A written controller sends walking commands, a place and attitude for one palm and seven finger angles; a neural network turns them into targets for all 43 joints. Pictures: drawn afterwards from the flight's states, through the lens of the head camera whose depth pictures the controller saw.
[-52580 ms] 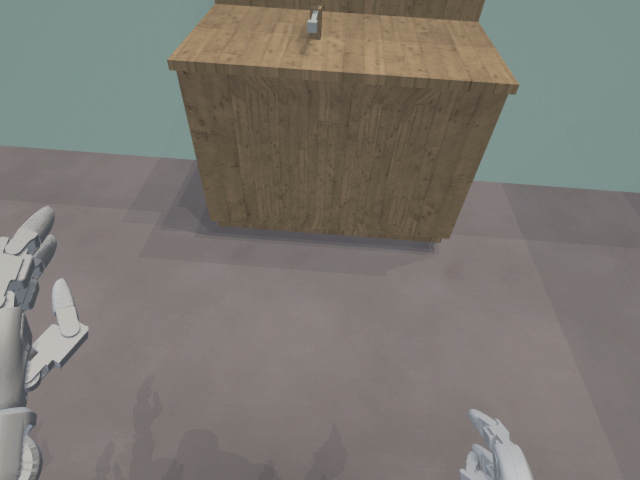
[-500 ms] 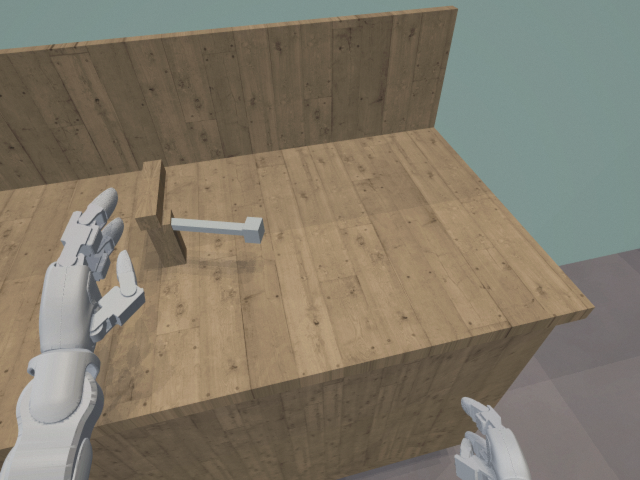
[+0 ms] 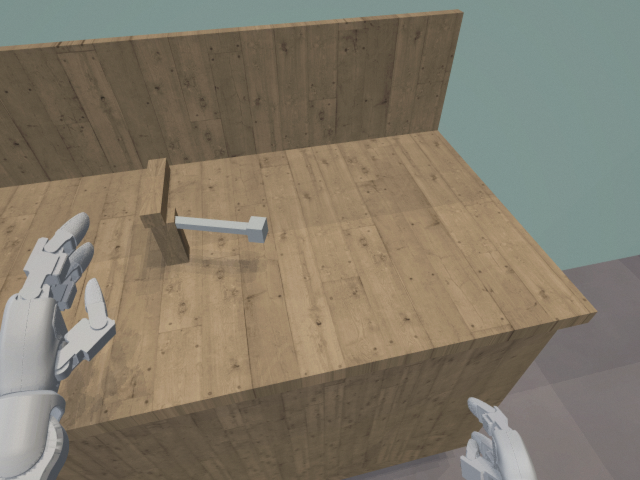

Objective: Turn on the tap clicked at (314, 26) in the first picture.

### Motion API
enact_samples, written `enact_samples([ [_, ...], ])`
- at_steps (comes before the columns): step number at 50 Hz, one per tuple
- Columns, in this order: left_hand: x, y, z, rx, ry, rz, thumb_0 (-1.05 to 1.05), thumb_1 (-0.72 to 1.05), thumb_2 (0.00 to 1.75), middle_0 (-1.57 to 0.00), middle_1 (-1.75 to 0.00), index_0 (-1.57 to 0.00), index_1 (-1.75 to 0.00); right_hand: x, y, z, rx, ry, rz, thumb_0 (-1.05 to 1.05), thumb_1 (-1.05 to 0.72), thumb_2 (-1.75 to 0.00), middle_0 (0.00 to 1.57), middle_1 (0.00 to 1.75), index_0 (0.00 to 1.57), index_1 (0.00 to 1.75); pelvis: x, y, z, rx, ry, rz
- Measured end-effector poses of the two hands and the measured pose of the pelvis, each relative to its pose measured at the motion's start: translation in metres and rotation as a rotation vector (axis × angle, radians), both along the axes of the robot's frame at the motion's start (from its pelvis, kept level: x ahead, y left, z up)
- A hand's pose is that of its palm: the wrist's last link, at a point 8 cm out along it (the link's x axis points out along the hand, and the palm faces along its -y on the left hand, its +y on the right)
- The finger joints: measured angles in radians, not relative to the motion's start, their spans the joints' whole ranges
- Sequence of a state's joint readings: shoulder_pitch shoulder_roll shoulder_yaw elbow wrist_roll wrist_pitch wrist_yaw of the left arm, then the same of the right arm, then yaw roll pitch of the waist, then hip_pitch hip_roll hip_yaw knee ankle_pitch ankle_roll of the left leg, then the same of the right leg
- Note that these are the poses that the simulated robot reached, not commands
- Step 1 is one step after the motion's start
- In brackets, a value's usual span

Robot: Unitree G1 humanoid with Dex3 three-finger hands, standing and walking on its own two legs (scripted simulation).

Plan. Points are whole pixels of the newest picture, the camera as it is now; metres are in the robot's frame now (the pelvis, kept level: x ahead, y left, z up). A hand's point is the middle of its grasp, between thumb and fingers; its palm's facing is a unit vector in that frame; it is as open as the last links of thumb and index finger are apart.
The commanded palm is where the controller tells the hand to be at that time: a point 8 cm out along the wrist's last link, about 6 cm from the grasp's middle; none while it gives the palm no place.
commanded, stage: draw the hand back beside the body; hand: left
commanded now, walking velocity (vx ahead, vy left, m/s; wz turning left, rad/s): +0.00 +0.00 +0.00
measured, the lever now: (257, 229) +0.44 +0.16 +0.07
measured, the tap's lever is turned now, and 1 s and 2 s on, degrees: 69 69 69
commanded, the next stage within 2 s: step back with the hand held close in 0.02 s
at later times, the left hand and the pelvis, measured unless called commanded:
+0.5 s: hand (107, 351) +0.18 +0.24 +0.14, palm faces +0.33 -0.84 -0.44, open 7.4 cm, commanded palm +0.13 +0.28 +0.17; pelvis -0.03 +0.00 -0.01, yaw +0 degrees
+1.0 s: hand (66, 378) +0.15 +0.26 +0.15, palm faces +0.38 -0.81 -0.45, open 7.4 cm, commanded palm +0.09 +0.30 +0.17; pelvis -0.07 +0.01 -0.02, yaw +1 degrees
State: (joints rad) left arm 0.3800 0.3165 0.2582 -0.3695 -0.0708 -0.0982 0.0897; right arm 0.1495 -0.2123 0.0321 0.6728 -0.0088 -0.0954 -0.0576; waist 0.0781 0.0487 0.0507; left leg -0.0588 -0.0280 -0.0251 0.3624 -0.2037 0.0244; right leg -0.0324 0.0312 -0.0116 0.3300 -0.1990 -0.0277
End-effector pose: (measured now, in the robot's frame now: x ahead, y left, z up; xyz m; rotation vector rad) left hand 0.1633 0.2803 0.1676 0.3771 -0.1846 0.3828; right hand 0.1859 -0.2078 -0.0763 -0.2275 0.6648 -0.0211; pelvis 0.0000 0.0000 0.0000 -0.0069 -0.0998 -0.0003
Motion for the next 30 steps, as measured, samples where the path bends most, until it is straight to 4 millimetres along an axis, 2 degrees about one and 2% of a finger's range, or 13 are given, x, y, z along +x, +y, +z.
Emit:
enact_samples([
  [8,0.0,-0.008,0.002,0.009,0.001,-0.024,0.01,0.89,0.9,-0.2,-0.3,-0.21,-0.3,-0.003,-0.003,0.001,0.01,-0.014,-0.007,0.02,-0.9,-0.9,0.2,0.3,0.2,0.3,-0.002,-0.004,0.0,0.0,-0.002,-0.004],
  [12,-0.002,-0.003,0.011,0.058,-0.028,-0.01,0.01,0.89,0.9,-0.21,-0.31,-0.21,-0.3,-0.006,-0.007,0.001,0.01,-0.008,-0.03,0.02,-0.9,-0.9,0.2,0.3,0.2,0.3,-0.007,-0.005,-0.001,-0.008,0.034,-0.001],
  [15,-0.003,0.0,0.012,0.082,-0.015,-0.004,0.01,0.89,0.9,-0.21,-0.3,-0.21,-0.3,-0.011,-0.012,-0.002,0.006,0.005,-0.057,0.02,-0.9,-0.9,0.2,0.3,0.2,0.3,-0.012,-0.004,-0.003,-0.008,0.062,-0.003],
  [23,-0.014,-0.004,-0.006,0.091,0.082,-0.035,0.01,0.89,0.9,-0.21,-0.3,-0.21,-0.3,-0.035,-0.024,-0.011,-0.026,0.056,-0.128,0.02,-0.9,-0.9,0.2,0.3,0.2,0.3,-0.026,0.003,-0.006,-0.001,0.1,-0.008],
  [30,-0.027,0.0,-0.002,0.133,0.057,-0.042,0.01,0.88,0.9,-0.21,-0.31,-0.21,-0.3,-0.059,-0.025,-0.016,-0.046,0.083,-0.144,0.02,-0.91,-0.9,0.2,0.3,0.2,0.3,-0.044,0.006,-0.01,-0.004,0.113,-0.007],
])
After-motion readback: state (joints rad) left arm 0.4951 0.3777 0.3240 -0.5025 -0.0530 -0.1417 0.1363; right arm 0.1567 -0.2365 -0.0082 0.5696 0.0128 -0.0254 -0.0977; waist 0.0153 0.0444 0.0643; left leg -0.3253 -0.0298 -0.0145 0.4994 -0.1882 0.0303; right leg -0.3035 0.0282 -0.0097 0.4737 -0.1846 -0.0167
